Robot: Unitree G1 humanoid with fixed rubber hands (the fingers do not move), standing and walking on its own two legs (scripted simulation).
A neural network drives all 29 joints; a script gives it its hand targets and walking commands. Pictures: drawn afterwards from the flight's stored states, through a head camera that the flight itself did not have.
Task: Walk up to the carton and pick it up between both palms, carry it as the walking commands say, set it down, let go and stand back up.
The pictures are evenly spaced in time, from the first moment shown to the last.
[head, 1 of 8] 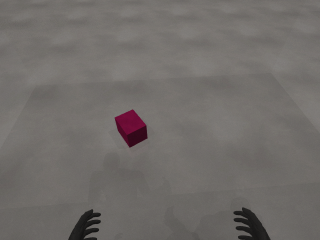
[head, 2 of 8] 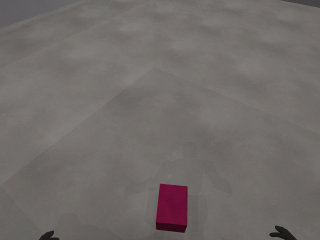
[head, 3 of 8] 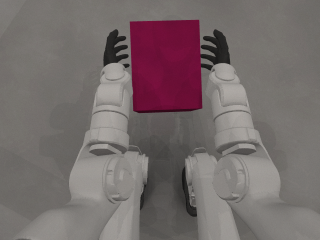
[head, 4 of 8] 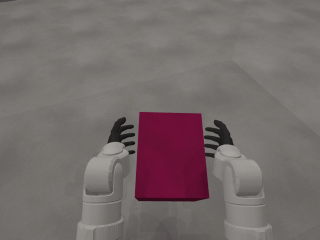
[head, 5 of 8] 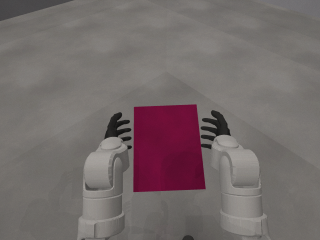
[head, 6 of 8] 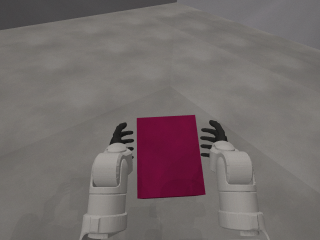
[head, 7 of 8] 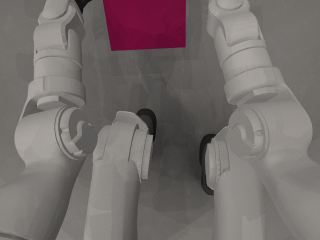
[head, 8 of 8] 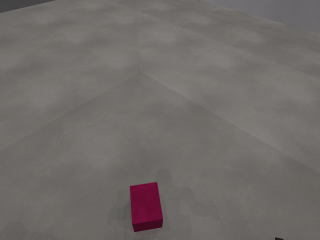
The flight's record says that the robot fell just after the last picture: no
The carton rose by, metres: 0.70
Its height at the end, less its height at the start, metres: +0.00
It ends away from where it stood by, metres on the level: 0.78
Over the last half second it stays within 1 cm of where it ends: yes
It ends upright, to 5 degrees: yes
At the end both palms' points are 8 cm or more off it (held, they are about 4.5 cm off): yes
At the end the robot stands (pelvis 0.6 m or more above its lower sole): yes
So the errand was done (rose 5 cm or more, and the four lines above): yes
